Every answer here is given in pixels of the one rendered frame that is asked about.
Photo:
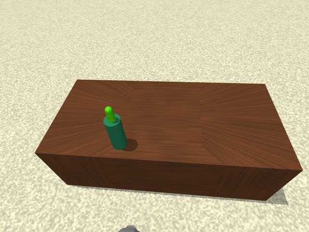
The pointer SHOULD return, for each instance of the bottle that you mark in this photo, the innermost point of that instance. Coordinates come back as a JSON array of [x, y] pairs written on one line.
[[114, 129]]

